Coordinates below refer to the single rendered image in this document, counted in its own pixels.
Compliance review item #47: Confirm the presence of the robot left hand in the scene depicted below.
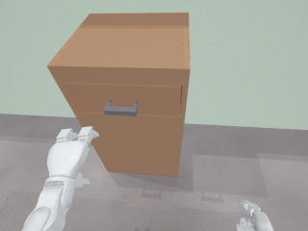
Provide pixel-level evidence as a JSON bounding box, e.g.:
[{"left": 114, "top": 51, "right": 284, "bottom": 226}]
[{"left": 47, "top": 126, "right": 99, "bottom": 188}]

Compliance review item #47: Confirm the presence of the robot right hand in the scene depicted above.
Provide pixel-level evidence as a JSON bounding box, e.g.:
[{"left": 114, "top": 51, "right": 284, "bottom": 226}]
[{"left": 236, "top": 199, "right": 274, "bottom": 231}]

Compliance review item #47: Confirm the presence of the drawer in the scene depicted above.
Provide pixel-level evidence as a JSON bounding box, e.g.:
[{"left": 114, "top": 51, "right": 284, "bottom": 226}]
[{"left": 63, "top": 82, "right": 181, "bottom": 116}]

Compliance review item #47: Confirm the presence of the handle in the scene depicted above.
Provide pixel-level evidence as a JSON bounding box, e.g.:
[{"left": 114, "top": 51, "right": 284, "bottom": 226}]
[{"left": 103, "top": 99, "right": 139, "bottom": 116}]

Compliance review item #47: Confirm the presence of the left robot forearm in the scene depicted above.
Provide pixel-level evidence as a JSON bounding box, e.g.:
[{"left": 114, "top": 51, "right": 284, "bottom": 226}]
[{"left": 21, "top": 175, "right": 77, "bottom": 231}]

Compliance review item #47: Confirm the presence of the cabinet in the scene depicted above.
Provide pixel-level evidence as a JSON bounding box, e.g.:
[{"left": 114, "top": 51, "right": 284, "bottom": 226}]
[{"left": 47, "top": 13, "right": 191, "bottom": 178}]

